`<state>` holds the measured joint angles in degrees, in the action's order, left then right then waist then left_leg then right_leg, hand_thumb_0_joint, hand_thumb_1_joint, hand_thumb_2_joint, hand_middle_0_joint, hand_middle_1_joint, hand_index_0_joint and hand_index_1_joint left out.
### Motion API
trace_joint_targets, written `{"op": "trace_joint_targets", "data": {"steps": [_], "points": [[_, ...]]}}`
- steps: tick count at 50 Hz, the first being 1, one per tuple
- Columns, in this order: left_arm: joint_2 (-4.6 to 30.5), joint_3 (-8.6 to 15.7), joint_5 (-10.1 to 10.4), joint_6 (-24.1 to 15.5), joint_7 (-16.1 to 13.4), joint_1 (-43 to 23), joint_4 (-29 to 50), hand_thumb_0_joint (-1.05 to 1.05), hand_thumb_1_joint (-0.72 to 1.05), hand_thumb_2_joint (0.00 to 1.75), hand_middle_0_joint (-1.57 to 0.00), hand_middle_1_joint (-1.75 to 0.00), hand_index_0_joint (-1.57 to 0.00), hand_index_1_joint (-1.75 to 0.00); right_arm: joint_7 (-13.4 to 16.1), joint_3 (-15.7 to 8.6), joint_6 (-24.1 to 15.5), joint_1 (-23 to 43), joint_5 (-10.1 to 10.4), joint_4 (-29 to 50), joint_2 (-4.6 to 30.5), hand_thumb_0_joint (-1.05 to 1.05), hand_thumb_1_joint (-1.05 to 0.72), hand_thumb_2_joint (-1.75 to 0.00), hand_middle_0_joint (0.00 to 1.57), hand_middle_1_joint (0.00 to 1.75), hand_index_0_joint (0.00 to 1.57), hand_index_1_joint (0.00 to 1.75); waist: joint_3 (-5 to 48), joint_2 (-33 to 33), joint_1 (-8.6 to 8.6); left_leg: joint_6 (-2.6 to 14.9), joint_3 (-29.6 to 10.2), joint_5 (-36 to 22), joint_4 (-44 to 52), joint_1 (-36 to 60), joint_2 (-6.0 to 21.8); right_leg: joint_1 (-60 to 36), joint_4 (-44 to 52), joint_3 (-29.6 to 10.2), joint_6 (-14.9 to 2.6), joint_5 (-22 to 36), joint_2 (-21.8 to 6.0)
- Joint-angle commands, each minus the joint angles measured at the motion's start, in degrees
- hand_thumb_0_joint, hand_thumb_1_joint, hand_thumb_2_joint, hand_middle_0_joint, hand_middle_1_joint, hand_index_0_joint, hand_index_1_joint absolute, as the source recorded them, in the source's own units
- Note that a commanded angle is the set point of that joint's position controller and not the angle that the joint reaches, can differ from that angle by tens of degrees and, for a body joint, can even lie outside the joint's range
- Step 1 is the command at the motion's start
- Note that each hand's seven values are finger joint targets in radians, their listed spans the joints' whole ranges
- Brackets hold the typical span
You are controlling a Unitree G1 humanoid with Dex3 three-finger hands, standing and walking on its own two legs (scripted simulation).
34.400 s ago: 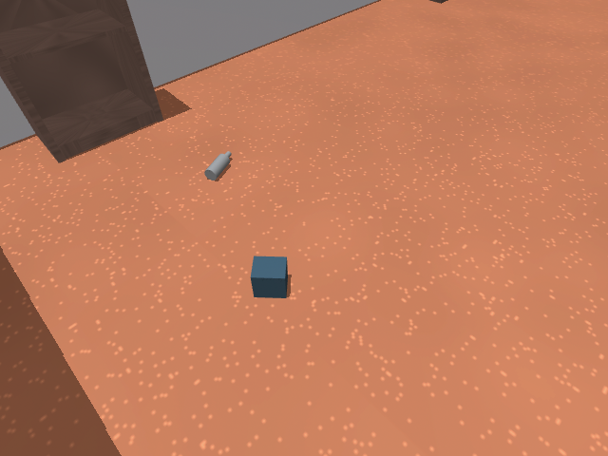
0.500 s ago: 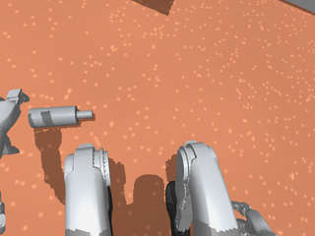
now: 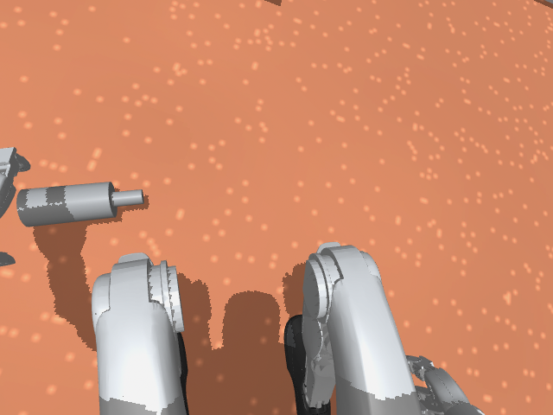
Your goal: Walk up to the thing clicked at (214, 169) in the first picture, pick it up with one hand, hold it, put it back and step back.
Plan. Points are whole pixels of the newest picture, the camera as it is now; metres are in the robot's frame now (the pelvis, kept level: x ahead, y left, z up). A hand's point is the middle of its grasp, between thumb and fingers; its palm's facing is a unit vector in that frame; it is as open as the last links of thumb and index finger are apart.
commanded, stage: rise first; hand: left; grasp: from above
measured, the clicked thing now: (86, 202) +0.44 +0.31 -0.29
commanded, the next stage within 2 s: approach in 1.76 s
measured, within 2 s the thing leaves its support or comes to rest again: neither
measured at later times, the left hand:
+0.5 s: hand (7, 218) +0.38 +0.37 -0.17, palm faces -0.43 -0.12 -0.90, open 14.2 cm
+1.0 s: hand (8, 209) +0.39 +0.37 -0.17, palm faces -0.43 -0.12 -0.90, open 14.2 cm
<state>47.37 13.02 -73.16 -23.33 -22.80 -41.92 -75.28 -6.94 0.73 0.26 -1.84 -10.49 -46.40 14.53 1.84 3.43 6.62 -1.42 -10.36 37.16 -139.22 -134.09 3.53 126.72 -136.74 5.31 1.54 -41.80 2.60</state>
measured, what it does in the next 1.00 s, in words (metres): stands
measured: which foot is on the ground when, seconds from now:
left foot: down 0.00-1.00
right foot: down 0.00-1.00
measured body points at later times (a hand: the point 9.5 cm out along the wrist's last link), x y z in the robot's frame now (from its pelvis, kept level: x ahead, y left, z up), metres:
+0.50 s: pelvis +0.00 +0.00 +0.00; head +0.22 +0.09 +0.38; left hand +0.40 +0.38 -0.12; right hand +0.11 -0.27 -0.12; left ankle +0.08 +0.14 -0.29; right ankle +0.09 -0.12 -0.29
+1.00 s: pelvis +0.00 +0.00 -0.01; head +0.22 +0.09 +0.38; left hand +0.41 +0.37 -0.12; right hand +0.09 -0.27 -0.12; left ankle +0.08 +0.14 -0.29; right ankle +0.09 -0.12 -0.29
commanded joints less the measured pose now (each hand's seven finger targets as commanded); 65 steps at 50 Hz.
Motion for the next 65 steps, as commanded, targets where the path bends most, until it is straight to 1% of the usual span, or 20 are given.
{"op": "trace_joint_targets", "data": {"steps": [1, 6, 8, 12, 13, 27, 28, 31, 33, 36, 39, 43, 45, 47, 50, 54, 60, 61, 62, 65], "points": [[18.4, 3.4, 1.3, 0.3, -2.3, -12.2, 7.6, 0.0, -0.54, 0.99, -0.06, -1.03, -0.06, -1.02, 0.9, -4.1, -0.2, -9.5, -0.1, 1.4, 13.8, 0.0, -0.9, -0.9, 0.2, 0.3, 0.2, 0.3, 38.4, -16.2, -1.78, 2.68, 7.0, -8.5, 12.5, 33.3, -1.5, -13.3, 15.4, 3.8, -3.32, 11.8, 1.5], [18.1, 3.0, 1.2, 0.3, -2.1, -12.8, 6.8, 0.0, -0.54, 1.0, -0.06, -1.02, -0.06, -1.02, 0.7, -3.9, -0.2, -9.5, -0.4, 1.2, 13.8, 0.0, -0.9, -0.9, 0.2, 0.3, 0.2, 0.3, 37.9, -16.4, -1.24, 2.68, 6.8, -9.1, 11.9, 32.7, -1.3, -13.3, 15.2, 3.8, -3.25, 12.7, 1.7], [18.7, 3.9, 1.4, 0.4, -2.5, -12.6, 6.7, 0.0, -0.54, 0.99, -0.06, -1.03, -0.07, -1.02, 0.7, -3.8, -0.1, -9.5, -0.2, 1.2, 14.0, 0.0, -0.9, -0.9, 0.2, 0.3, 0.2, 0.3, 37.4, -16.6, -1.6, 2.65, 6.8, -8.9, 12.2, 33.0, -1.3, -13.1, 14.9, 3.9, -3.26, 12.2, 1.6], [18.0, 2.8, 1.0, 0.2, -2.4, -13.8, 6.4, 0.0, -0.54, 1.0, -0.06, -1.03, -0.06, -1.02, 0.5, -3.6, -0.2, -9.6, -0.3, 1.2, 14.1, 0.0, -0.9, -0.9, 0.2, 0.3, 0.2, 0.3, 36.7, -16.2, -0.46, 2.64, 6.5, -8.5, 11.9, 32.2, -1.3, -12.6, 14.9, 4.1, -3.25, 12.2, 1.7], [18.7, 3.2, 0.9, 0.1, -2.6, -14.0, 6.2, 0.0, -0.61, 1.08, -0.07, -0.98, -0.03, -1.01, 0.5, -3.3, -0.2, -9.4, -0.4, 1.3, 14.0, 0.0, -0.91, -0.9, 0.2, 0.3, 0.2, 0.3, 36.5, -16.9, -0.68, 2.55, 6.4, -7.6, 12.1, 31.8, -1.4, -12.5, 14.6, 4.2, -3.45, 11.3, 1.7], [18.6, 2.4, -0.2, 0.8, -4.4, -16.2, 3.3, 0.0, -0.57, 1.03, -0.07, -1.01, -0.06, -1.02, 0.5, -2.5, -1.2, -9.6, -0.4, 1.1, 14.2, 0.0, -0.91, -0.9, 0.2, 0.3, 0.2, 0.3, 35.3, -17.8, 0.24, 2.35, 6.5, -6.1, 12.0, 31.2, -1.5, -11.2, 14.5, 4.4, -3.47, 10.2, 1.7], [17.9, 1.5, -0.6, 1.1, -4.4, -16.4, 2.4, 0.0, -0.57, 1.03, -0.07, -1.01, -0.06, -1.02, 0.4, -2.5, -1.3, -9.7, -0.5, 1.0, 14.3, 0.0, -0.91, -0.9, 0.2, 0.3, 0.2, 0.3, 34.9, -18.1, 0.81, 2.33, 6.4, -6.1, 11.9, 31.5, -1.4, -10.8, 14.2, 4.5, -3.49, 10.3, 1.7], [19.2, 2.4, -0.3, 1.3, -4.9, -17.5, 4.1, 0.0, -0.56, 1.02, -0.07, -1.01, -0.06, -1.02, 0.4, -2.4, -1.5, -9.8, -0.6, 1.4, 14.5, 0.0, -0.9, -0.9, 0.2, 0.3, 0.2, 0.3, 36.5, -19.3, 0.7, 2.24, 6.4, -6.3, 11.9, 31.9, -1.4, -11.5, 14.1, 4.6, -3.43, 10.7, 1.6], [17.9, 1.3, -0.7, 1.9, -4.6, -17.0, 2.5, 0.0, -0.57, 1.03, -0.07, -1.0, -0.06, -1.02, 0.4, -2.2, -1.7, -9.9, -0.7, 1.2, 14.2, 0.0, -0.91, -0.9, 0.2, 0.3, 0.2, 0.3, 35.4, -19.0, 1.08, 2.28, 6.5, -5.8, 12.1, 31.2, -1.5, -11.2, 14.5, 4.6, -3.45, 10.3, 1.8], [20.0, 2.8, -0.3, 2.5, -4.4, -16.4, 2.1, 0.0, -0.57, 1.03, -0.07, -1.02, -0.06, -1.02, 0.4, -1.9, -1.8, -10.1, -0.8, 1.3, 14.5, 0.0, -0.91, -0.9, 0.2, 0.3, 0.2, 0.3, 36.0, -18.5, 0.45, 2.47, 6.6, -6.9, 11.5, 31.1, -1.5, -12.3, 14.2, 4.4, -3.27, 11.5, 1.7], [18.6, 1.2, -0.2, 2.9, -3.7, -16.9, 1.8, 0.0, -0.57, 1.03, -0.07, -1.01, -0.06, -1.02, 0.3, -1.7, -1.9, -10.1, -0.7, 1.4, 14.3, 0.0, -0.91, -0.9, 0.2, 0.3, 0.2, 0.3, 34.8, -18.6, 1.13, 2.49, 6.6, -6.0, 11.6, 30.2, -1.5, -11.9, 14.5, 4.3, -3.34, 11.0, 1.8], [19.6, 2.5, 0.5, 2.9, -2.8, -15.0, 3.1, 0.0, -0.57, 1.02, -0.07, -1.02, -0.06, -1.02, 0.3, -1.8, -1.8, -10.4, -0.8, 1.5, 14.6, 0.0, -0.91, -0.9, 0.2, 0.3, 0.2, 0.3, 36.2, -18.9, 0.22, 2.5, 6.6, -7.7, 11.8, 31.4, -1.6, -13.4, 14.3, 4.5, -3.15, 12.4, 1.7], [19.3, 1.7, 0.8, 2.6, -2.3, -17.1, 4.6, 0.0, -0.58, 1.03, -0.07, -1.01, -0.06, -1.02, 0.3, -1.8, -1.6, -10.5, -0.6, 1.7, 14.5, 0.0, -0.91, -0.9, 0.2, 0.3, 0.2, 0.3, 36.4, -17.9, 1.03, 2.65, 6.6, -6.9, 11.4, 30.1, -1.5, -13.8, 15.0, 4.3, -3.08, 12.1, 1.8], [20.5, 3.0, 1.4, 2.3, -2.2, -16.4, 5.3, 0.0, -0.56, 1.02, -0.08, -1.01, -0.07, -1.02, 0.3, -1.9, -1.6, -10.3, -0.4, 1.9, 14.6, 0.0, -0.91, -0.9, 0.2, 0.3, 0.2, 0.3, 36.5, -17.8, 0.34, 2.59, 6.6, -6.8, 11.6, 30.0, -1.5, -13.8, 14.8, 4.3, -3.13, 11.7, 1.7], [18.1, 1.0, 0.9, 1.9, -1.6, -16.0, 4.3, 0.0, -0.58, 1.03, -0.07, -1.01, -0.06, -1.02, 0.2, -1.8, -1.5, -10.7, -0.6, 1.8, 14.5, 0.0, -0.91, -0.9, 0.2, 0.3, 0.2, 0.3, 35.2, -18.2, 1.27, 2.53, 6.3, -6.7, 11.7, 30.6, -1.5, -12.9, 14.8, 4.6, -3.2, 11.7, 1.7], [19.6, 2.3, 1.3, 1.6, -1.7, -16.2, 6.0, 0.0, -0.58, 1.03, -0.08, -1.0, -0.06, -1.02, 0.2, -2.1, -1.5, -10.8, 0.0, 1.9, 14.7, 0.0, -0.91, -0.9, 0.2, 0.3, 0.2, 0.3, 36.0, -18.9, 0.32, 2.3, 6.1, -6.3, 12.8, 31.7, -1.6, -12.4, 14.7, 4.7, -3.45, 10.9, 1.5], [19.3, 2.2, 1.0, 1.6, -1.9, -17.1, 7.4, 0.0, -0.58, 1.04, -0.08, -0.99, -0.06, -1.01, 0.2, -2.2, -1.3, -10.8, -0.1, 1.8, 14.6, 0.0, -0.91, -0.9, 0.2, 0.3, 0.2, 0.3, 37.6, -19.6, 0.42, 2.27, 6.3, -7.1, 12.8, 32.4, -1.6, -13.0, 15.0, 4.6, -3.36, 11.6, 1.5], [18.5, 1.3, 0.9, 1.9, -1.7, -16.3, 6.5, 0.0, -0.59, 1.04, -0.08, -0.99, -0.06, -1.01, 0.3, -2.1, -1.3, -10.7, 0.1, 1.7, 14.3, 0.0, -0.91, -0.9, 0.2, 0.3, 0.2, 0.3, 37.0, -19.4, 0.15, 2.29, 6.4, -7.2, 13.0, 32.9, -1.6, -12.5, 15.1, 4.5, -3.46, 11.5, 1.6], [17.7, 0.4, 0.6, 2.0, -1.5, -16.5, 5.3, 0.0, -0.59, 1.05, -0.07, -1.0, -0.06, -1.02, 0.2, -2.2, -1.3, -10.6, 0.1, 1.7, 14.3, 0.0, -0.91, -0.9, 0.2, 0.3, 0.2, 0.3, 36.1, -19.1, 1.1, 2.28, 6.3, -7.0, 12.7, 32.2, -1.5, -12.0, 15.0, 4.6, -3.45, 11.6, 1.7], [18.9, 1.1, 0.7, 2.0, -1.6, -18.0, 6.7, 0.0, -0.59, 1.04, -0.07, -1.0, -0.06, -1.02, 0.3, -2.2, -1.3, -11.0, 0.3, 1.8, 14.4, 0.0, -0.91, -0.9, 0.2, 0.3, 0.2, 0.3, 36.4, -18.6, 0.81, 2.41, 6.5, -7.0, 12.7, 31.6, -1.7, -13.0, 15.5, 4.2, -3.35, 11.8, 1.6]]}}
